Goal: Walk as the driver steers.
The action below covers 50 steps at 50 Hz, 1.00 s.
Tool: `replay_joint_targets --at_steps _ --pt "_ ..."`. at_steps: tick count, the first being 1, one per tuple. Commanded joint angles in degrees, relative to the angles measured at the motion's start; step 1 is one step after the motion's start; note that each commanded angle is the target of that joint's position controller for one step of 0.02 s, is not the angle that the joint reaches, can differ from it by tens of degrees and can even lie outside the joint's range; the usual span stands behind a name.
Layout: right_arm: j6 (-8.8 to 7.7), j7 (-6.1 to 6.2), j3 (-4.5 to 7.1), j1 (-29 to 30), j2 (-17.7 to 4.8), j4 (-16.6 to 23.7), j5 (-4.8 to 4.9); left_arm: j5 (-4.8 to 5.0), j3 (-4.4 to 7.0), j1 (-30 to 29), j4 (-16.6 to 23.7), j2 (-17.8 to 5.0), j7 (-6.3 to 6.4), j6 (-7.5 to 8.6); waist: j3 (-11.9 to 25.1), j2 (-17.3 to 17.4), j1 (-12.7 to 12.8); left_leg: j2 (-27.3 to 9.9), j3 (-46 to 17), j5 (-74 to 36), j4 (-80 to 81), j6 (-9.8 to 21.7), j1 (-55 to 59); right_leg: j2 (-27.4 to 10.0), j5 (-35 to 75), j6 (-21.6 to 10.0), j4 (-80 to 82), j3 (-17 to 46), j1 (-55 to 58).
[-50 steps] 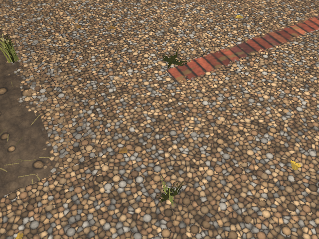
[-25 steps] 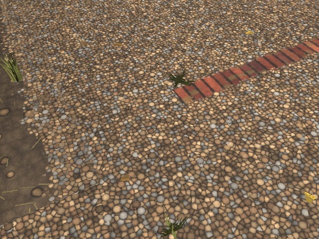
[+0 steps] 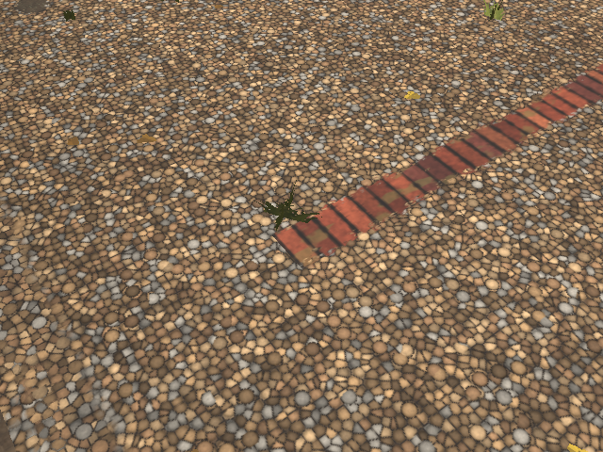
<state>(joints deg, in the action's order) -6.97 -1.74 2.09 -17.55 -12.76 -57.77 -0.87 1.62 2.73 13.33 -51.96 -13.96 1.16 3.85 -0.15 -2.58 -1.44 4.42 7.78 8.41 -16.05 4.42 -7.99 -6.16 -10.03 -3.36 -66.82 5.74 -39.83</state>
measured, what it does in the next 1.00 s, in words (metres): walks ahead, turning right: right foot, then left foot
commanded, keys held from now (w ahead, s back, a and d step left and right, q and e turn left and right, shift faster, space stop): w+e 0.46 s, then w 0.54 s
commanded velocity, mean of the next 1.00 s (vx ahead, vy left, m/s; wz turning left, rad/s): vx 0.50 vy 0.00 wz -0.34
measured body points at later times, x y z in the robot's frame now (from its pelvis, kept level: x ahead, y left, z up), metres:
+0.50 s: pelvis +0.28 -0.10 -0.01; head +0.31 -0.11 +0.44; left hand +0.44 +0.13 -0.12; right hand +0.33 -0.39 -0.12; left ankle +0.28 +0.08 -0.65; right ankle +0.30 -0.17 -0.74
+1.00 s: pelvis +0.58 -0.12 -0.01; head +0.60 -0.12 +0.44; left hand +0.74 +0.10 -0.14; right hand +0.59 -0.41 -0.12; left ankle +0.65 -0.06 -0.74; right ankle +0.45 -0.22 -0.65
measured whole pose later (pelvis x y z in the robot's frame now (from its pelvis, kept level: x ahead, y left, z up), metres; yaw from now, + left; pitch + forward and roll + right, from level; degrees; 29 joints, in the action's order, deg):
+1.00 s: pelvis +0.58 -0.12 -0.01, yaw -21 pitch +2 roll +0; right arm -6.3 -1.8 2.7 -12.1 -14.9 -46.8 -0.1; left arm 0.8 2.7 17.8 -46.3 -15.4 0.0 4.3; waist -0.7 -1.9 -0.3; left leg 3.0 2.8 8.8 -26.0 3.6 -19.1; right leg -0.7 -19.9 -2.9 -67.7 3.1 -25.6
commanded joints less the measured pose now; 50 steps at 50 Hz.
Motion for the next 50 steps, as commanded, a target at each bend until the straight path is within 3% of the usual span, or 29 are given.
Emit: replay_joint_targets --at_steps 1,6,11,12,14,15,16,17,18,19,20,21,22,23,25,28,31,35,38,40,41,42,43,44,45,46,47,48,50 --pt "-1.04 1.19 1.06 2.9 -6.8 2.9 -0.25 -0.42 0.93 3.0 2.1 -2.3 -0.05 -0.12 -3.0 4.4 2.6 -17.4 -8.5 -7.6 10.9 8.0 -4.6 -1.6 8.7 0.8 4.9 3.0 -2.4" --pt "-0.15 2.49 1.07 -0.8 -8.7 2.2 0.36 -0.61 0.35 -6.9 5.7 -0.9 -1.83 0.66 -4.0 3.7 -1.1 -17.9 -3.2 -10.0 10.3 5.8 3.2 -0.6 17.1 0.8 21.0 -2.1 -3.8" --pt "1.99 2.79 1.6 -4.8 -10.2 1.2 1.16 -0.38 -0.23 -14.4 11.0 -0.3 -3.98 0.61 -6.3 4.0 -3.4 -21.2 -0.7 -14.9 5.1 4.8 14.2 0.3 8.5 -0.6 28.1 -6.7 -7.0" --pt "2.42 2.83 1.77 -4.2 -10.7 1.5 1.31 -0.3 -0.09 -14.3 11.8 -0.7 -4.38 0.58 -5.9 4.6 -2.8 -21.5 0.2 -19.9 2.9 4.2 15.1 1.1 5.3 -1.4 29.0 -8.0 -5.3" --pt "3.11 3.11 2.22 -1.9 -12.3 2.8 1.31 -0.22 0.97 -10.3 12.4 -2.8 -4.88 0.42 -2.0 7.5 0.5 -21.2 2.8 -41.0 -5.8 2.7 14.5 5.2 -0.3 -3.6 29.5 -12.2 4.7" --pt "3.61 3.32 2.38 -0.6 -12.8 3.4 1.22 -0.02 2.22 -3.6 11.2 -4.9 -4.94 0.38 1.9 8.1 4.5 -20.2 4.2 -49.8 -15.3 1.7 12.9 8.2 -0.6 -5.1 31.0 -13.8 13.9" --pt "3.75 3.43 2.14 0.0 -12.4 4.3 1.32 0.06 4.4 6.3 8.7 -8.9 -4.35 0.29 7.3 6.6 9.4 -17.5 5.4 -47.1 -29.0 -0.4 6.3 10.2 3.0 -7.5 34.9 -12.2 29.1" --pt "2.83 3.2 1.04 -1.2 -9.6 6.5 -0.13 -0.05 6.38 13.9 7.4 -15.7 -2.87 -0.33 13.4 -3.9 10.5 -13.4 5.6 -18.5 -49.1 -3.0 -10.8 -2.4 5.2 -11.9 35.7 7.2 47.1" --pt "0.16 1.93 -1.02 -5.2 -3.1 9.1 0.41 -0.65 6.25 11.8 9.3 -18.2 -3.06 0.28 21.9 -13.8 4.9 -0.8 -5.4 23.8 -67.1 -5.1 -32.4 -14.9 -2.9 -23.9 46.8 41.9 63.3" --pt "-2.25 1.1 0.6 2.6 -9.5 10.5 2.48 -1.16 4.88 13.2 9.0 -12.7 -3.15 0.53 20.4 -6.0 8.8 -4.4 -14.2 21.2 -69.0 -3.0 -38.8 -13.1 -2.8 -20.1 50.1 39.1 63.1" --pt "-3.08 0.9 0.8 6.5 -10.0 12.3 3.64 -1.17 4.09 10.2 9.2 -9.8 -2.91 0.82 12.9 -4.1 7.7 -6.9 -13.2 16.1 -65.9 -1.6 -41.1 -10.9 2.0 -17.1 49.4 28.9 56.3" --pt "-3.02 1.35 0.78 6.8 -9.4 11.9 2.67 -0.86 3.47 5.2 10.5 -8.2 -3.04 0.93 8.4 3.2 4.5 -9.6 -12.9 12.0 -60.6 -1.6 -37.6 -8.2 8.3 -15.0 49.8 21.5 46.5" --pt "-2.24 1.78 1.4 6.1 -9.6 11.6 1.62 -0.98 2.8 1.5 11.7 -6.2 -3.03 0.88 5.9 4.5 2.2 -11.3 -12.5 9.6 -56.0 -2.1 -33.6 -6.0 12.6 -13.5 51.1 16.5 39.3" --pt "-1.28 1.66 1.61 4.8 -9.5 12.0 1.32 -1.52 2.66 0.0 12.5 -6.3 -2.87 0.92 5.1 2.1 0.4 -12.0 -12.9 9.0 -54.1 -2.9 -29.8 -5.2 15.4 -14.1 52.4 15.4 34.3" --pt "0.21 1.57 1.74 3.2 -8.2 12.0 0.7 -1.15 2.61 0.0 12.5 -6.5 -2.45 1.25 4.1 2.2 -0.8 -12.3 -11.5 7.1 -49.2 -4.9 -28.0 -3.8 20.0 -14.1 53.9 10.9 30.1" --pt "0.86 1.99 1.38 9.0 -6.7 14.0 0.01 -0.96 2.8 3.5 11.1 -7.8 -1.33 1.45 1.7 1.2 0.9 -11.5 -9.7 -2.0 -38.1 -6.7 -29.9 -1.7 24.2 -12.8 55.3 5.8 28.3" --pt "0.5 1.68 0.82 14.8 -5.3 15.4 0.45 -0.83 2.73 6.2 10.0 -8.1 -0.85 1.21 0.9 -0.9 3.6 -9.6 -8.8 -13.0 -24.4 -6.2 -27.6 0.3 19.7 -10.1 55.1 2.9 29.2" --pt "-0.03 0.84 0.77 20.8 -6.2 17.3 1.27 -0.68 2.73 9.0 8.0 -8.8 -0.99 1.4 -1.8 -2.2 6.2 -8.1 -8.9 -16.7 -16.3 -4.5 -27.7 -2.6 11.9 -9.4 54.7 5.7 33.4" --pt "-0.78 -0.15 1.06 22.3 -7.5 18.7 1.21 -0.65 2.93 10.0 6.9 -9.3 -0.53 0.87 -2.6 -2.3 5.8 -7.9 -9.7 -11.1 -13.3 -2.0 -30.8 -6.1 15.1 -8.8 51.4 8.2 41.1" --pt "-1.1 -0.47 1.41 19.7 -8.3 18.4 1.19 -0.8 3.14 9.0 6.8 -9.9 -0.23 0.34 -1.4 -3.0 4.1 -6.6 -8.6 -6.5 -12.3 -0.5 -26.5 -6.6 22.4 -7.6 48.5 8.3 43.1" --pt "-1.18 -0.34 1.96 15.9 -9.3 17.5 1.18 -0.94 3.18 7.8 7.0 -10.3 -0.21 0.07 0.9 -3.5 1.8 -4.8 -6.8 -5.2 -11.5 0.5 -20.3 -5.3 31.9 -6.8 44.4 7.3 42.8" --pt "-1.16 -0.03 2.95 8.3 -11.1 15.3 1.03 -1.23 2.79 6.8 7.4 -9.7 -0.32 -0.17 5.8 -2.7 -1.9 -3.9 -5.9 -7.0 -11.0 2.2 -9.3 -2.2 38.6 -5.5 35.8 5.0 40.8" --pt "-1.07 0.31 3.71 -2.0 -14.0 13.6 0.39 -1.98 1.8 6.3 8.5 -7.8 -0.47 -0.2 13.8 1.2 -5.9 -11.9 -14.4 -9.1 -12.8 5.9 7.4 1.3 28.4 -3.6 20.6 2.7 31.2" --pt "-0.55 0.3 5.02 -8.6 -18.2 12.0 0.0 -1.18 0.24 15.5 8.1 -2.3 -0.97 0.88 22.0 16.9 -3.5 -25.3 -39.9 -0.7 -10.0 15.7 30.1 11.1 -4.5 1.3 -2.7 -0.9 7.8" --pt "-0.36 -0.07 3.88 -9.5 -13.6 11.2 1.33 -0.26 0.39 15.1 7.3 -5.0 -1.21 1.78 22.5 17.5 -4.6 -26.8 -52.2 10.8 -2.1 15.7 31.3 10.8 -22.3 0.8 -9.1 4.9 -1.1" --pt "-0.15 0.17 3.01 -4.5 -10.6 12.2 1.89 0.78 1.4 8.5 8.9 -9.1 -1.42 2.14 12.1 11.9 -4.5 -25.1 -44.2 15.7 -0.8 12.3 23.0 7.0 -18.2 0.2 -11.2 4.0 -5.7" --pt "0.27 0.29 2.42 0.7 -9.4 13.4 1.55 0.33 1.3 3.8 10.2 -9.2 -1.29 2.18 6.4 6.0 -3.0 -23.0 -36.7 12.3 0.6 10.3 13.3 3.6 -12.5 0.0 -8.5 1.3 -4.3" --pt "0.39 0.07 1.9 3.5 -8.3 13.8 0.96 -0.75 1.47 1.7 10.7 -8.6 -1.11 2.04 2.4 3.9 -1.4 -20.8 -32.0 6.9 2.6 9.7 5.3 1.8 -9.3 0.2 -4.6 0.1 -2.2" --pt "0.08 -0.26 1.42 5.1 -7.3 13.7 0.3 -1.16 1.65 4.3 10.2 -6.9 -0.9 1.1 1.5 6.5 1.6 -17.3 -25.7 -0.3 5.5 9.0 -1.7 -0.5 -5.8 0.6 0.2 -0.2 3.6"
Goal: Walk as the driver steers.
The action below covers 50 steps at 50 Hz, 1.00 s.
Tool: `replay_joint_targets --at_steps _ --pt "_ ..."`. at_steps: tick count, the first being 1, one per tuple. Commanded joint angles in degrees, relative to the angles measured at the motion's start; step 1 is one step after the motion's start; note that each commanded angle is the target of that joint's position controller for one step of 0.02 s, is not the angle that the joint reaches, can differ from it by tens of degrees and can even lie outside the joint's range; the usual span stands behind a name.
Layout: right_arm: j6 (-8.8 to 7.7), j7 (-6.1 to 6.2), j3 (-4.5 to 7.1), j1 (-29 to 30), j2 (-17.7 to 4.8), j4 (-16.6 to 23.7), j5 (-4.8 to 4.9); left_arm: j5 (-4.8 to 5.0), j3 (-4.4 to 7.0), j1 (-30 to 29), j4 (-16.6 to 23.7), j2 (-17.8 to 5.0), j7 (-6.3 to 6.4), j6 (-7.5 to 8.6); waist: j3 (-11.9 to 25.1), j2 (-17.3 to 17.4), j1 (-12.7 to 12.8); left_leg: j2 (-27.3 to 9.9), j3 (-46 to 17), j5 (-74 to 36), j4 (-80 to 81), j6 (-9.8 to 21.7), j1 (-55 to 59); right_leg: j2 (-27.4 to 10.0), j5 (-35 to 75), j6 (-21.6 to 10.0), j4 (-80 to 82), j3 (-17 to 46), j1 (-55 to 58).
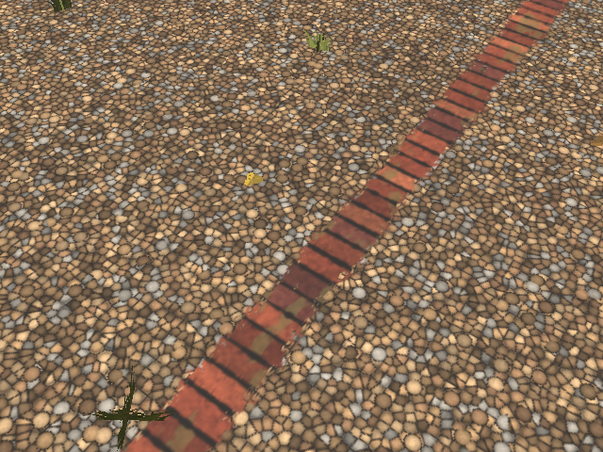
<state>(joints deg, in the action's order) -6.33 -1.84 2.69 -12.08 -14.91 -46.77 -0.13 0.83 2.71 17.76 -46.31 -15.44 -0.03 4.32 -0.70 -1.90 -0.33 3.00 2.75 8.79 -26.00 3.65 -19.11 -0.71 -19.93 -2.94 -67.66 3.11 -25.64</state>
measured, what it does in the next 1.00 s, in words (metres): walks ahead, turning left: right foot, then left foot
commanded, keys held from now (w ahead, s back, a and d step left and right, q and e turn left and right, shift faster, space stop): w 0.38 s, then w+q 0.62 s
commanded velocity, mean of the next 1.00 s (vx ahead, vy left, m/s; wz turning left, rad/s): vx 0.50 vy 0.00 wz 0.22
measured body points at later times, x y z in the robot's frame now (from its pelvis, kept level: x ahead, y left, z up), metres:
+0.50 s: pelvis +0.28 -0.05 -0.01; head +0.31 -0.06 +0.44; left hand +0.47 +0.20 -0.09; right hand +0.29 -0.32 -0.15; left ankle +0.11 +0.08 -0.65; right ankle +0.36 -0.14 -0.74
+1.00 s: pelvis +0.53 +0.02 -0.02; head +0.57 +0.04 +0.42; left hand +0.48 +0.31 -0.16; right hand +0.79 -0.16 -0.11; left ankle +0.61 +0.13 -0.74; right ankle +0.37 -0.15 -0.70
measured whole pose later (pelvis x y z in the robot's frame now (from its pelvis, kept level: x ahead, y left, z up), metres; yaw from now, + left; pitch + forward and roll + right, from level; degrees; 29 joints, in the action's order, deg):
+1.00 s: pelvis +0.53 +0.02 -0.02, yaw +17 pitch +2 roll -1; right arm -2.1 -2.7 4.1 -4.7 -15.1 -40.2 1.4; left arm 0.4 4.4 17.3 -51.0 -15.9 1.3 2.9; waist -3.0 0.7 1.5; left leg 0.7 3.6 8.2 -37.3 6.1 -29.9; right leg -5.5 -26.5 2.3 -43.0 -12.2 -2.2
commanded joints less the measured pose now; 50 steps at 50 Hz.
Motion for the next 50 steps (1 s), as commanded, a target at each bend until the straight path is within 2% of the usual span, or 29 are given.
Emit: replay_joint_targets --at_steps 1,4,6,10,13,15,17,18,19,20,21,22,23,24,25,26,27,29,31,33,37,40,43,44,46,47,48,49,50 --pt "-0.76 -0.2 0.9 -0.8 -5.4 2.2 -0.2 -0.34 1.48 1.0 4.1 -4.3 0.4 0.25 2.1 6.4 1.0 -15.1 -18.2 -4.0 16.4 10.1 8.2 -6.2 4.7 0.6 2.4 1.6 -9.8" --pt "-0.87 0.37 1.5 -3.0 -7.7 0.8 0.11 -0.83 1.31 -2.7 5.5 -3.6 0.85 -0.05 0.9 5.5 0.6 -14.8 -13.5 -12.8 18.0 10.8 8.6 -7.1 10.9 2.4 9.4 0.5 -13.6" --pt "-0.33 0.87 1.59 -4.8 -8.2 -0.1 0.4 -0.92 1.13 -6.2 6.5 -3.0 0.78 0.2 0.7 4.9 -0.5 -13.9 -10.9 -16.0 18.0 9.7 10.6 -7.0 17.0 2.8 16.1 -0.1 -15.0" --pt "0.44 1.37 1.43 -8.7 -8.6 -1.7 1.04 -0.44 0.54 -14.0 8.3 -1.4 -0.05 0.82 -0.7 5.2 -3.5 -12.4 -7.5 -14.1 17.8 7.6 12.9 -5.0 26.0 2.7 29.3 -2.0 -12.6" --pt "1.22 1.42 1.41 -11.7 -9.0 -3.2 1.18 0.06 0.36 -19.0 10.2 -1.4 -1.05 1.21 -2.4 5.3 -5.3 -14.5 -8.6 -12.9 16.2 7.7 17.6 -3.9 25.1 2.3 34.3 -2.6 -13.6" --pt "1.94 1.63 1.53 -12.7 -9.3 -4.0 1.18 0.26 0.33 -21.4 11.5 -1.7 -1.85 1.64 -3.2 5.6 -5.5 -16.3 -9.6 -14.6 14.2 7.6 21.4 -3.2 21.8 1.4 36.5 -2.7 -14.7" --pt "2.49 1.97 1.84 -12.2 -10.1 -4.3 1.3 0.25 0.55 -21.0 12.1 -2.6 -2.45 2.04 -2.6 6.5 -4.1 -17.7 -10.1 -19.1 11.5 6.7 23.9 -2.3 17.5 -0.1 38.5 -3.0 -12.3" --pt "2.67 2.1 2.01 -11.2 -10.7 -4.2 1.32 0.14 0.96 -18.7 11.6 -3.6 -2.51 2.16 -1.1 7.2 -2.5 -17.5 -9.7 -25.6 8.8 6.1 24.2 -1.1 15.6 -1.0 39.4 -3.8 -8.0" --pt "2.88 2.19 2.09 -9.8 -11.1 -3.9 1.39 -0.08 1.75 -13.6 10.3 -5.0 -2.34 2.24 2.1 7.5 0.8 -16.1 -8.2 -34.9 3.2 5.1 23.4 0.8 16.0 -2.3 41.0 -5.5 0.1" --pt "2.94 2.17 1.58 -9.4 -9.8 -3.5 1.17 -0.4 3.15 -4.6 7.7 -7.9 -1.8 2.27 8.1 6.4 4.9 -13.1 -6.6 -37.0 -7.2 3.6 18.3 0.1 18.6 -4.4 41.0 -4.6 14.8" --pt "2.57 2.15 0.38 -8.9 -7.1 -1.6 -0.15 -1.35 4.39 7.0 6.0 -12.7 -0.95 2.08 17.5 -0.6 8.9 -9.0 -4.3 -18.7 -25.9 1.5 4.6 -12.1 21.8 -8.6 38.8 8.6 34.0" --pt "1.36 1.57 -1.53 -17.4 -0.2 -1.8 0.71 -1.34 4.63 8.0 5.0 -14.6 -1.3 1.75 24.5 -15.5 4.6 0.1 -5.6 23.2 -43.5 -1.1 -17.4 -24.2 12.0 -16.6 44.1 33.5 51.2" --pt "0.62 1.42 0.21 -13.4 -7.5 -2.7 2.17 -0.97 3.33 8.1 5.5 -8.8 -1.07 1.57 21.1 -8.2 7.4 -2.7 -11.8 23.8 -49.2 -0.7 -22.9 -22.7 5.4 -14.0 47.3 34.0 47.6" --pt "0.34 1.39 1.07 -7.9 -9.7 -0.7 3.1 -0.78 2.63 4.0 5.7 -7.1 -0.76 1.6 12.4 -5.6 6.7 -5.1 -10.7 18.2 -49.1 -0.4 -25.1 -20.9 7.7 -11.4 49.0 24.6 39.3" --pt "0.51 1.67 1.05 -5.3 -8.7 -0.3 2.72 -0.91 2.18 -0.1 5.8 -6.2 -0.82 1.69 8.1 -1.5 4.6 -7.6 -9.3 13.4 -46.5 -0.9 -22.8 -18.5 12.3 -10.0 51.2 18.4 31.0" --pt "1.16 1.92 1.4 -4.3 -7.9 -0.3 1.84 -1.12 1.71 -3.1 5.8 -4.3 -1.11 1.91 4.2 -0.2 2.9 -8.9 -9.2 10.2 -43.8 -1.2 -20.9 -16.0 14.4 -8.8 53.9 13.3 24.8" --pt "1.97 1.87 1.5 -6.6 -6.8 -0.5 1.93 -1.52 1.74 -4.4 5.4 -4.3 -1.16 2.38 3.8 -3.5 0.7 -10.3 -9.5 7.9 -42.6 -1.7 -17.3 -15.5 15.8 -9.0 56.0 10.2 20.7" --pt "3.38 1.89 1.5 -8.3 -4.8 -1.1 2.14 -1.42 1.88 -5.6 4.3 -3.6 -1.3 3.14 2.0 -3.4 -0.7 -10.7 -9.3 6.2 -41.3 -2.5 -15.5 -14.2 18.9 -9.2 58.9 4.9 16.6" --pt "4.15 2.15 1.75 -6.2 -4.3 -0.2 1.98 -1.71 2.28 -5.5 3.2 -4.6 -0.96 3.44 0.2 -1.8 -1.0 -10.8 -9.9 2.4 -39.1 -3.0 -18.5 -13.9 23.0 -8.8 60.0 0.4 15.9" --pt "4.25 2.06 1.88 -3.6 -4.0 0.9 1.58 -1.9 2.62 -4.2 2.0 -5.4 -0.35 3.23 -0.5 -1.2 -0.5 -10.6 -10.5 -2.7 -34.7 -3.5 -21.5 -13.8 25.4 -8.5 60.3 -3.0 17.4" --pt "3.71 0.76 1.47 2.8 -2.8 3.1 1.28 -1.61 2.93 -3.4 0.7 -6.8 0.53 2.56 -2.1 -0.8 1.6 -10.0 -7.0 -12.6 -21.8 -3.1 -20.9 -12.6 25.2 -6.7 60.9 -9.4 19.7" --pt "3.61 -0.26 0.94 8.9 -2.0 6.0 1.18 -1.03 3.38 -0.4 -0.9 -8.1 0.94 1.68 -4.2 0.0 4.1 -9.6 -4.2 -12.5 -15.7 -2.1 -22.7 -14.5 25.8 -6.5 60.0 -11.4 24.7" --pt "3.69 -1.27 0.94 12.1 -2.3 8.7 1.34 -0.21 3.83 1.1 -2.1 -9.1 1.04 0.38 -4.9 -0.5 4.6 -8.8 -1.7 -6.7 -12.5 -0.5 -24.0 -16.5 30.5 -5.6 56.6 -12.7 30.8" --pt "3.75 -1.56 1.15 12.0 -2.7 9.4 1.4 0.01 3.98 0.6 -2.1 -9.6 1.11 -0.02 -4.5 -1.0 3.9 -7.8 -0.5 -4.0 -11.7 0.4 -22.4 -16.8 35.9 -5.0 54.5 -13.5 31.8" --pt "4.09 -1.73 2.2 8.5 -4.6 9.7 1.43 0.37 4.44 -1.0 -1.7 -11.4 1.48 -0.71 -0.8 -3.4 0.9 -3.9 3.3 1.9 -11.7 2.6 -14.3 -16.5 54.9 -3.6 46.5 -15.2 32.6" --pt "4.21 -1.63 3.31 2.7 -6.5 8.6 1.6 0.52 4.56 -2.0 -1.5 -12.1 1.66 -1.18 2.5 -3.8 -2.6 -1.3 4.7 3.3 -10.6 4.1 -6.6 -15.6 61.7 -2.7 38.1 -16.1 31.5" --pt "4.27 -0.99 5.22 -6.6 -9.7 6.3 1.67 0.76 4.3 -2.9 -1.2 -11.8 1.8 -1.39 7.3 -2.3 -7.6 1.1 4.3 -0.7 -6.2 6.4 7.5 -13.1 59.0 -0.7 25.5 -17.5 26.0" --pt "4.8 0.41 7.13 -14.2 -15.6 4.7 1.6 -0.87 3.1 -1.8 0.2 -8.7 1.77 -0.77 12.4 6.6 -9.5 -8.4 -11.3 -2.9 -4.8 10.1 24.7 -9.7 33.9 2.1 6.7 -17.5 10.0" --pt "4.09 0.38 7.21 -10.2 -19.6 6.6 1.57 -1.4 0.99 1.6 3.5 -1.9 1.03 1.28 18.4 18.1 -2.5 -21.4 -46.4 6.4 4.9 21.8 40.0 3.7 -12.8 5.2 -12.6 -8.0 -13.3"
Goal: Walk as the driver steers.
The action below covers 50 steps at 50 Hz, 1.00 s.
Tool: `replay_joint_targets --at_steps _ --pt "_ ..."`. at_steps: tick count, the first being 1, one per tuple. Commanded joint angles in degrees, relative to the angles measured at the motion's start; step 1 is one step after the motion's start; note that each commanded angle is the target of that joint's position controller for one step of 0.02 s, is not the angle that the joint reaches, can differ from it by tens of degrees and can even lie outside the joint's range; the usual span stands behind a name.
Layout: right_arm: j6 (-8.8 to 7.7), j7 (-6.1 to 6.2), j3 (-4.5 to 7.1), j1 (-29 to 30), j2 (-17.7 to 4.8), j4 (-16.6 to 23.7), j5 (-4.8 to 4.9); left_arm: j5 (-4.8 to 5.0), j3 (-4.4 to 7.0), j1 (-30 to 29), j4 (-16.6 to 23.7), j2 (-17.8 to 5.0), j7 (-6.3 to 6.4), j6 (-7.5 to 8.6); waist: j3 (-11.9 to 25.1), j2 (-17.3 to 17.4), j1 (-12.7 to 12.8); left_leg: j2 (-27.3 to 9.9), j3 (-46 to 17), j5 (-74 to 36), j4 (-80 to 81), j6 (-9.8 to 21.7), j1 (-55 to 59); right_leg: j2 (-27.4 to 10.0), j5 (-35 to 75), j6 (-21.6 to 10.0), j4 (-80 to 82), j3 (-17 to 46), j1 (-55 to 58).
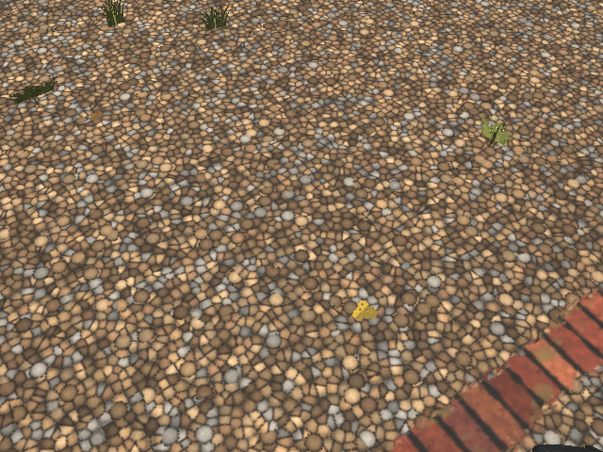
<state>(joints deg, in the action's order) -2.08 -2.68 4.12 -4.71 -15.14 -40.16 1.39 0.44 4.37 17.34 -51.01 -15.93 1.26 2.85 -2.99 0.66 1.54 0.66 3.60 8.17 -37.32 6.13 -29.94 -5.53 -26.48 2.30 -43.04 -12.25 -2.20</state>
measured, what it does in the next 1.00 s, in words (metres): walks ahead, turning left: right foot, then left foot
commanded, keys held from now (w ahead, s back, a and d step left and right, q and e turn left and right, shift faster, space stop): w+q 0.34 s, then w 0.66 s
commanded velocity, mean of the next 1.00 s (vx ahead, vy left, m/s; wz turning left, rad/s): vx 0.50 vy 0.00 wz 0.33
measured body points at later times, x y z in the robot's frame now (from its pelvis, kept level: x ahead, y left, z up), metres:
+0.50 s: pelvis +0.29 -0.01 +0.01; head +0.31 +0.00 +0.46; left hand +0.44 +0.29 -0.06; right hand +0.40 -0.28 -0.11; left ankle +0.11 +0.07 -0.70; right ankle +0.42 -0.09 -0.72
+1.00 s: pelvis +0.53 +0.10 +0.01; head +0.56 +0.12 +0.46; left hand +0.42 +0.36 -0.12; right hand +0.83 -0.03 -0.05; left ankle +0.60 +0.23 -0.72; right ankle +0.42 -0.08 -0.70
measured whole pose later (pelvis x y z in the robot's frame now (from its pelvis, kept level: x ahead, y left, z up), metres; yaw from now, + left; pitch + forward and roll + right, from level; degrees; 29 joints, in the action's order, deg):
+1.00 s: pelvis +0.53 +0.10 +0.01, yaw +18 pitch +3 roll -1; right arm -4.9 -1.7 2.1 -1.5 -14.3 -36.1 0.3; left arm 1.0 3.1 23.3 -51.4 -17.1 -0.2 3.2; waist -0.8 0.1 5.3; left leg -0.6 1.0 4.9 -29.6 3.7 -27.1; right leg -0.8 -24.9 0.4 -28.6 -0.1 -2.0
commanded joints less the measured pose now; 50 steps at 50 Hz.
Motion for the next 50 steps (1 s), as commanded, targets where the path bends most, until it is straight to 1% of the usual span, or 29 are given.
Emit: replay_joint_targets --at_steps 1,2,3,4,5,8,10,13,17,21,22,23,24,25,26,27,28,29,30,31,33,35,38,42,45,47,48,49,50 --pt "-0.58 0.86 4.25 -19.9 -14.2 0.1 -0.2 0.82 -0.06 -4.7 9.0 -6.3 -1.6 5.09 23.2 7.9 -9.0 -19.9 -50.3 9.7 21.8 18.2 52.5 6.5 -5.5 -1.9 -40.6 18.7 -43.5" --pt "-1.18 0.88 3.41 -18.2 -11.2 -0.1 -0.47 2.41 0.08 -8.0 10.3 -7.3 -2.21 6.02 15.9 5.3 -8.3 -18.4 -41.3 6.8 21.3 15.6 47.3 3.9 -1.2 -3.6 -38.2 18.1 -46.9" --pt "-1.58 0.77 2.82 -14.3 -9.4 0.4 -0.15 1.45 -0.08 -8.0 9.8 -6.7 -1.93 6.23 10.5 -0.8 -5.1 -15.6 -33.8 1.0 21.1 13.0 37.8 0.9 3.5 -4.1 -31.8 17.9 -44.1" --pt "-1.74 0.8 1.96 -10.1 -6.6 1.5 -0.48 -0.24 0.58 -8.0 8.7 -7.0 -1.04 5.7 7.8 -1.9 -3.0 -12.1 -26.8 -5.0 21.4 10.0 30.4 -1.2 6.8 -4.1 -26.1 17.0 -39.1" --pt "-1.83 1.09 1.83 -8.3 -6.8 2.6 -1.17 -0.53 0.85 -6.4 8.9 -7.3 -1.04 4.96 7.2 1.6 -1.0 -11.8 -25.8 -9.9 22.6 10.9 25.5 -1.7 8.3 -3.3 -24.5 17.3 -35.4" --pt "-2.19 1.96 2.27 -9.2 -8.4 2.7 -0.73 -1.3 0.78 -6.6 9.6 -5.8 -0.8 3.29 5.9 0.6 -0.1 -9.5 -21.3 -16.2 24.4 11.1 19.1 -1.1 11.7 -0.4 -17.5 15.8 -32.8" --pt "-2.12 2.76 2.61 -11.4 -9.6 2.2 -0.47 -1.49 0.34 -11.3 11.3 -4.7 -0.61 2.95 4.2 1.0 -1.6 -8.2 -19.4 -17.1 24.6 10.2 17.9 0.1 18.0 1.1 -9.6 15.2 -34.7" --pt "-1.58 3.37 2.63 -13.6 -9.6 1.6 -0.15 -1.08 -0.33 -17.2 13.0 -3.2 -1.11 3.21 3.6 3.5 -4.0 -5.6 -17.7 -11.1 23.7 7.4 16.9 2.8 28.3 1.2 3.4 15.1 -31.8" --pt "-1.05 3.59 2.69 -16.7 -9.7 0.4 0.19 -0.16 -0.27 -22.6 15.1 -4.2 -2.15 4.06 2.8 4.8 -6.1 -7.0 -22.0 -5.7 21.0 6.2 19.2 5.0 31.1 0.4 11.9 15.8 -28.9" --pt "-0.53 4.04 2.47 -17.2 -8.9 -0.5 -0.25 -0.25 0.42 -19.7 14.7 -6.1 -3.08 5.24 3.2 7.0 -4.6 -10.1 -26.0 -9.0 15.4 4.9 25.8 5.0 25.0 -2.6 15.6 15.5 -25.5" --pt "-0.41 3.96 2.31 -16.3 -8.5 -0.3 -0.28 -0.44 0.88 -16.0 13.7 -6.8 -2.93 5.51 4.3 7.5 -2.5 -9.0 -25.5 -14.6 12.4 4.1 26.0 5.9 24.4 -4.0 17.8 14.1 -20.5" --pt "-0.49 3.73 1.71 -15.6 -7.0 0.2 -0.52 -1.06 1.69 -10.3 12.4 -8.4 -2.63 5.78 8.5 6.6 0.3 -6.0 -23.4 -19.8 5.1 2.5 24.7 4.6 25.3 -6.2 18.2 14.7 -11.0" --pt "-0.65 3.63 0.68 -15.3 -4.9 1.4 -1.47 -1.73 2.4 -1.2 11.5 -11.4 -2.28 5.76 16.6 1.1 4.1 -2.6 -19.2 -11.4 -10.3 0.4 17.2 -4.2 25.7 -10.1 16.4 24.0 4.0" --pt "-1.26 3.55 -0.29 -25.0 -1.4 1.2 0.35 -1.69 3.76 5.3 8.4 -15.5 -2.71 4.99 22.9 -18.6 0.9 6.2 -13.4 18.7 -29.5 -4.1 -4.5 -15.8 14.4 -20.4 20.7 50.2 23.0" --pt "-1.63 3.63 0.17 -24.1 -6.1 0.0 0.83 0.32 2.52 5.5 8.3 -10.3 -3.08 4.81 19.3 -14.4 2.3 3.2 -16.1 24.5 -36.7 -4.3 -13.0 -17.0 0.2 -19.8 25.4 57.8 22.0" --pt "-1.71 3.49 0.92 -16.7 -9.1 1.0 0.74 0.49 1.58 2.3 8.9 -7.0 -2.86 4.47 11.0 -8.2 3.7 1.0 -15.5 19.4 -38.4 -4.1 -15.4 -14.7 -0.8 -17.2 26.5 49.6 14.7" --pt "-1.8 3.52 0.74 -12.2 -8.6 2.2 0.0 -0.3 1.01 -1.1 9.6 -6.4 -2.75 3.94 6.8 -3.5 2.6 -1.3 -12.8 15.3 -36.8 -4.1 -14.0 -12.3 4.6 -15.7 27.4 42.8 7.2" --pt "-2.11 3.32 0.79 -9.6 -7.9 3.1 -0.93 -0.67 0.59 -3.0 9.4 -5.5 -2.74 3.66 3.5 -2.5 1.4 -3.1 -11.7 12.5 -33.2 -4.2 -13.0 -10.4 10.8 -15.7 28.8 38.5 1.3" --pt "-2.18 3.05 0.86 -10.1 -7.1 3.2 -1.09 -1.15 0.11 -3.7 9.4 -4.7 -2.64 3.75 3.4 -3.9 -0.2 -4.9 -11.1 10.6 -30.4 -4.1 -10.0 -8.5 15.6 -15.0 29.9 35.0 -1.9" --pt "-2.1 2.87 0.71 -11.0 -6.1 2.9 -0.84 -1.07 -0.06 -3.8 9.1 -4.2 -2.67 3.83 3.7 -5.4 -0.9 -5.4 -10.2 10.0 -28.1 -4.3 -8.0 -7.2 18.6 -14.9 30.9 32.5 -3.5" --pt "-1.88 2.75 0.21 -10.8 -4.3 3.1 -0.85 -0.38 0.13 -2.7 8.1 -5.3 -2.57 4.04 3.7 -6.1 -1.2 -6.1 -8.4 9.4 -23.4 -5.0 -7.7 -6.8 24.0 -15.7 32.4 28.8 -4.9" --pt "-1.96 2.76 -0.39 -7.1 -3.3 4.4 -1.24 -0.06 0.65 -1.6 7.3 -7.5 -2.24 3.9 3.1 -5.2 -0.5 -6.8 -7.2 5.5 -16.8 -5.9 -8.8 -7.1 27.7 -16.3 33.9 26.1 -5.2" --pt "-2.35 2.34 -0.99 -1.8 -2.2 5.4 -1.09 0.38 0.8 0.0 6.2 -8.6 -1.93 3.24 2.5 -4.8 1.3 -6.2 -5.9 -4.2 -6.0 -6.2 -6.6 -5.4 29.0 -14.7 34.6 21.2 -5.4" --pt "-2.74 1.49 -1.04 4.5 -2.6 7.0 -0.37 0.93 0.68 4.1 4.1 -9.3 -1.93 2.44 1.2 -5.0 3.6 -4.2 -4.4 -9.9 2.7 -6.2 -3.2 -5.8 28.4 -13.5 33.4 19.2 -3.7" --pt "-3.09 0.72 -0.75 7.0 -3.6 8.4 -0.14 1.14 0.83 5.4 2.9 -10.1 -1.78 1.56 0.2 -5.7 3.3 -3.4 -4.3 -5.9 6.4 -4.4 -2.8 -8.2 29.9 -12.5 30.9 20.3 0.7" --pt "-3.33 0.6 0.01 3.4 -5.2 7.7 -0.37 1.22 1.11 4.3 2.7 -11.2 -1.47 0.94 2.0 -6.2 0.2 -1.8 -3.0 -3.5 9.4 -2.6 3.9 -8.3 38.8 -11.1 26.0 19.4 2.1" --pt "-3.3 0.9 1.07 -2.9 -7.1 5.7 -0.74 1.28 0.91 3.8 2.7 -10.8 -1.31 0.75 5.8 -5.3 -3.1 -0.4 -1.6 -4.0 11.1 -1.2 13.2 -6.1 46.8 -9.8 18.8 17.1 0.9" --pt "-3.19 1.47 2.36 -12.3 -10.1 3.5 -1.18 0.6 0.11 3.2 3.5 -9.1 -1.16 0.84 12.4 -3.5 -7.3 -4.1 -5.2 -5.6 9.4 1.3 27.8 -3.4 44.6 -7.8 6.7 14.6 -5.9" --pt "-2.78 2.01 3.64 -20.0 -16.1 2.7 -2.41 -0.57 -1.71 6.8 5.5 -3.7 -1.25 1.78 21.5 8.5 -7.8 -19.0 -26.8 -4.5 9.2 8.7 49.8 3.8 22.5 -3.9 -15.5 10.7 -26.5"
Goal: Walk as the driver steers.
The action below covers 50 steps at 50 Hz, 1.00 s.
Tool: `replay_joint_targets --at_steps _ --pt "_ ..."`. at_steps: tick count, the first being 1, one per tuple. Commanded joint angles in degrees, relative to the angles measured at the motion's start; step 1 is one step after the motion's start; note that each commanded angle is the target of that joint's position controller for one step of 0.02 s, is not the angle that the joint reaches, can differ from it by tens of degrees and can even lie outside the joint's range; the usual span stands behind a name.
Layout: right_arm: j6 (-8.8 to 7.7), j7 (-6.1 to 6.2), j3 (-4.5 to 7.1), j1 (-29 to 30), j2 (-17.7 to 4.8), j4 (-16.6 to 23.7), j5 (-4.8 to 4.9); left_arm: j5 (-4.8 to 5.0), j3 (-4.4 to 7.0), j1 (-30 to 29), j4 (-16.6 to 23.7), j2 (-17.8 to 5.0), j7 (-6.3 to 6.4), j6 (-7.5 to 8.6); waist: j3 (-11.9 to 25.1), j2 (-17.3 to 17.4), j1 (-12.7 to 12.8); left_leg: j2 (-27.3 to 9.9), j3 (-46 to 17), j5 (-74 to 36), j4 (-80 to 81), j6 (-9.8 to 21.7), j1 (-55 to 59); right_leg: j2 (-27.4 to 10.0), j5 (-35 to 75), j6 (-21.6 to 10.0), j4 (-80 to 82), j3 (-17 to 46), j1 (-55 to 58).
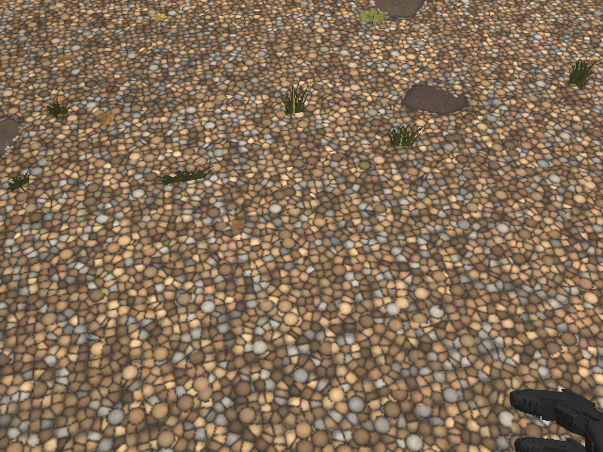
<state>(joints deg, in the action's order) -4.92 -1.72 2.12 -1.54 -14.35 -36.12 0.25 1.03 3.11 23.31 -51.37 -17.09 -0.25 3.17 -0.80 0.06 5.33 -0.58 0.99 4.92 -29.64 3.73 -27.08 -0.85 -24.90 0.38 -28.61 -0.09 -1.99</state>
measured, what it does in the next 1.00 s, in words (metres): walks ahead: right foot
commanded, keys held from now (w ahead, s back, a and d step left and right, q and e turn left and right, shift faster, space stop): w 0.96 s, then w+e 0.04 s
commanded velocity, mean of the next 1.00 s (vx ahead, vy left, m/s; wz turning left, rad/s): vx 0.50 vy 0.00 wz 0.01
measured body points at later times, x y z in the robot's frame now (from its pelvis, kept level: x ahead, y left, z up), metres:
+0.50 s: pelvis +0.27 -0.02 +0.00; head +0.30 -0.02 +0.45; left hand +0.50 +0.21 -0.08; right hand +0.24 -0.30 -0.13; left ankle +0.11 +0.11 -0.72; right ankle +0.40 -0.13 -0.72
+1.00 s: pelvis +0.53 -0.01 +0.01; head +0.56 +0.00 +0.46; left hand +0.51 +0.28 -0.12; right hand +0.75 -0.24 -0.07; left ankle +0.68 +0.12 -0.71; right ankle +0.40 -0.13 -0.72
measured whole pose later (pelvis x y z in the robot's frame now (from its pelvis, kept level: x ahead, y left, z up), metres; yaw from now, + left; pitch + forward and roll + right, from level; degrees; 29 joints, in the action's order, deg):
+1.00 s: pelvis +0.53 -0.01 +0.01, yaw +0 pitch +2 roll -2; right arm -4.4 -2.0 1.8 -2.5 -14.7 -42.5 0.8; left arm 1.2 3.3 21.3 -52.3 -16.5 -0.3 3.5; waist -0.6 1.8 5.1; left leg -3.7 -0.7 0.8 -29.8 1.5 -31.4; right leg 1.8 -18.7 -0.2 -14.3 -2.1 2.2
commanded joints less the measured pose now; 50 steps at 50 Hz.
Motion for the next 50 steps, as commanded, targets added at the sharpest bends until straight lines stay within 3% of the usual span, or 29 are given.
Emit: replay_joint_targets --at_steps 1,2,3,4,5,7,9,12,15,20,23,24,25,26,27,28,29,30,31,32,33,36,38,42,46,49,50 --pt "0.41 0.74 5.13 -25.1 -15.0 -2.5 -0.17 -0.46 -0.8 2.2 5.4 -2.4 -0.04 2.61 24.0 16.4 -11.4 -22.8 -42.2 7.5 9.8 16.1 51.1 2.8 -7.9 -1.3 -41.0 4.1 -38.0" --pt "0.45 0.63 3.89 -21.8 -11.5 -2.3 0.23 0.89 0.62 -1.8 6.1 -7.5 -0.42 3.22 15.3 10.7 -11.4 -20.7 -36.8 12.7 11.4 13.6 44.6 -0.8 -5.9 -1.8 -45.4 6.0 -43.6" --pt "0.49 0.64 3.2 -18.1 -9.7 -1.8 0.24 1.2 0.65 -6.0 7.1 -7.7 -0.57 3.37 9.3 7.4 -10.2 -18.1 -29.0 11.5 12.5 11.6 36.8 -3.4 -0.7 -2.3 -44.1 4.5 -43.8" --pt "0.44 0.36 2.67 -14.7 -8.3 -1.7 -0.12 0.45 0.66 -7.9 7.3 -6.9 -0.46 3.14 4.9 4.1 -8.4 -15.5 -23.8 7.4 14.7 10.6 28.9 -5.1 3.4 -1.9 -40.7 3.6 -41.7" --pt "0.12 0.15 2.24 -12.4 -7.0 -1.6 -0.47 -0.29 0.99 -7.7 7.2 -6.6 -0.3 2.57 3.0 4.5 -6.5 -13.7 -20.4 3.6 16.6 9.9 23.5 -6.7 6.3 -1.6 -37.4 4.0 -38.5" --pt "-0.57 -0.03 2.37 -11.1 -7.0 -2.1 -0.45 -0.44 0.67 -5.7 6.4 -4.3 -0.26 1.36 2.4 5.5 -4.3 -12.3 -16.5 -1.1 19.7 10.2 17.9 -7.2 9.3 -0.7 -35.0 3.6 -34.1" --pt "-1.22 0.16 2.72 -11.9 -8.1 -3.3 -0.3 -0.76 0.58 -7.4 7.1 -3.6 0.04 0.69 1.3 4.5 -3.9 -11.9 -13.2 -5.2 21.3 10.8 16.5 -7.3 13.3 0.3 -31.2 3.4 -35.3" --pt "-1.08 0.86 2.95 -14.3 -9.1 -5.2 -0.17 -1.11 0.29 -13.3 8.7 -2.8 -0.09 0.84 -0.2 3.0 -5.4 -10.9 -9.3 -7.9 22.2 9.8 17.8 -7.2 22.6 0.8 -21.1 3.3 -37.5" --pt "-0.68 1.36 3.1 -17.0 -10.2 -6.9 0.24 -0.8 -0.26 -19.3 10.2 -1.7 -0.77 1.42 -1.4 2.9 -7.6 -9.7 -6.3 -6.8 22.4 8.2 18.6 -5.5 30.2 0.5 -10.8 1.8 -35.1" --pt "0.56 1.72 3.36 -21.9 -11.3 -10.4 0.81 -0.16 -0.47 -26.7 13.3 -2.3 -2.21 2.08 -3.3 3.2 -9.9 -13.0 -7.1 -6.6 19.2 7.5 26.7 -3.7 27.9 -1.2 -2.9 1.4 -35.9" --pt "1.47 2.13 3.7 -21.6 -12.2 -11.5 0.94 -0.28 0.0 -24.9 13.5 -3.8 -2.79 2.5 -1.7 4.6 -7.9 -14.3 -7.5 -15.5 14.5 5.9 30.9 -2.0 21.4 -3.4 -0.2 0.2 -31.3" --pt "1.78 2.26 3.75 -20.5 -12.6 -11.5 0.97 -0.44 0.65 -20.8 12.5 -5.0 -2.65 2.61 0.8 5.1 -5.3 -13.1 -6.2 -24.6 9.7 5.0 30.8 -0.2 20.6 -4.6 1.1 -1.6 -24.8" --pt "2.05 2.4 3.31 -20.1 -11.7 -11.3 0.76 -0.64 2.0 -12.6 9.9 -7.4 -2.19 2.6 6.2 4.1 -1.5 -10.2 -3.9 -30.4 0.1 3.5 28.2 0.8 22.1 -6.3 1.6 -2.5 -12.8" --pt "1.94 2.62 2.15 -20.3 -9.3 -9.9 -0.36 -1.21 3.25 -2.0 7.9 -11.6 -1.57 2.46 14.9 -0.9 2.2 -6.9 -1.3 -18.1 -16.6 1.4 17.2 -8.3 26.1 -10.0 -1.1 7.3 5.1" --pt "0.6 2.0 0.05 -27.7 -2.2 -9.1 -0.31 -1.18 4.24 1.4 6.7 -16.0 -1.58 2.04 22.0 -16.3 -1.1 3.7 -0.8 19.3 -37.2 -2.8 -7.1 -21.1 15.1 -19.7 4.2 34.5 25.2" --pt "-0.62 1.66 1.14 -24.7 -7.5 -10.1 0.66 -0.21 2.79 1.8 6.8 -10.3 -1.57 1.81 22.3 -12.3 1.4 2.3 -8.4 28.2 -44.5 -2.6 -14.1 -21.2 7.2 -19.4 9.5 41.1 25.3" --pt "-1.35 1.34 2.05 -19.2 -10.5 -8.4 2.06 -0.31 2.02 -2.3 7.4 -8.3 -1.32 1.79 13.2 -9.2 1.0 -0.7 -7.6 24.2 -45.6 -1.9 -18.2 -19.3 7.8 -16.7 10.6 32.5 18.2" --pt "-1.56 1.55 1.86 -15.7 -10.0 -7.6 1.9 -0.67 1.66 -6.0 8.1 -7.2 -1.19 1.73 8.5 -4.7 -0.5 -3.6 -5.8 19.0 -43.1 -1.8 -16.8 -17.0 12.5 -15.1 11.7 25.9 10.1" --pt "-1.38 1.77 2.06 -13.8 -9.4 -7.3 0.93 -1.07 1.25 -8.8 8.3 -5.7 -1.34 1.77 4.7 -3.0 -2.2 -5.2 -5.1 15.8 -39.3 -2.1 -14.7 -15.0 17.8 -14.4 13.5 21.5 2.9" --pt "-0.74 1.84 2.24 -14.8 -8.7 -7.5 0.45 -1.74 0.75 -10.3 8.5 -4.3 -1.42 2.0 3.7 -3.7 -4.2 -6.7 -5.5 13.3 -37.3 -2.1 -11.1 -13.3 20.7 -13.8 15.4 18.4 -1.7" --pt "-0.12 1.83 2.06 -16.3 -7.5 -7.8 0.52 -1.74 0.91 -10.7 8.3 -4.6 -1.5 2.24 3.6 -5.4 -5.3 -7.0 -5.4 12.6 -35.8 -2.6 -8.4 -13.2 22.5 -14.6 17.0 17.1 -4.6" --pt "1.1 2.16 1.69 -14.3 -5.8 -7.3 0.09 -1.09 1.41 -10.0 7.0 -6.0 -1.22 2.97 1.5 -4.1 -6.1 -7.7 -4.5 8.9 -29.2 -4.2 -9.0 -12.4 26.1 -15.2 20.4 11.9 -8.1" --pt "1.11 2.07 1.5 -10.5 -5.3 -6.2 -0.19 -1.0 1.69 -8.7 6.1 -6.9 -0.74 2.79 0.4 -3.1 -5.2 -7.8 -4.3 2.2 -22.5 -4.7 -10.9 -11.7 27.5 -14.5 21.4 9.2 -7.5" --pt "0.49 1.26 0.91 -3.0 -4.1 -4.7 0.18 -0.43 1.86 -5.8 4.4 -8.0 -0.17 2.26 -1.3 -3.3 -2.6 -5.7 -2.4 -8.7 -8.9 -4.5 -8.1 -9.6 25.8 -12.2 21.9 4.5 -6.8" --pt "0.01 0.17 0.84 3.0 -4.7 -2.6 0.76 0.13 2.1 -1.9 1.9 -8.8 0.0 1.33 -2.9 -3.5 -0.7 -4.4 -2.2 -8.1 -2.5 -3.5 -8.5 -12.3 24.5 -11.7 19.8 5.1 -0.8" --pt "-0.47 -0.5 1.29 3.0 -6.3 -1.9 0.66 0.43 2.5 -1.8 0.9 -9.5 0.35 0.46 -2.6 -4.3 -2.1 -3.5 -2.3 -2.4 0.5 -1.5 -5.6 -14.4 28.7 -10.3 15.8 6.7 3.1" --pt "-0.69 -0.46 1.77 0.2 -7.2 -2.5 0.56 0.5 2.58 -2.5 0.9 -9.8 0.44 0.17 -1.3 -4.7 -4.1 -2.3 -1.3 -0.8 1.7 -0.8 -1.0 -14.0 34.0 -9.7 12.6 6.8 3.1"
Keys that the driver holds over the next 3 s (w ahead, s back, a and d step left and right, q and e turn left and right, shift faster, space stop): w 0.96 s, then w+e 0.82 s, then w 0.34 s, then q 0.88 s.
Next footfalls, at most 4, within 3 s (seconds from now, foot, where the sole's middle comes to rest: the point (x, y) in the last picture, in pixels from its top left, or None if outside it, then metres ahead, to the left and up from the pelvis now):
0.52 right None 0.44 -0.13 -0.76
1.04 left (289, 338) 0.72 0.12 -0.76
1.58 right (406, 264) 0.97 -0.16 -0.76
2.10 left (384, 166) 1.32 -0.11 -0.76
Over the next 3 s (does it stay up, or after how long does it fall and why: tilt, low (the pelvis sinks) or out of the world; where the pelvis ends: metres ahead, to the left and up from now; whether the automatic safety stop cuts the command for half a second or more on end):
stays up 1.31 -0.18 0.00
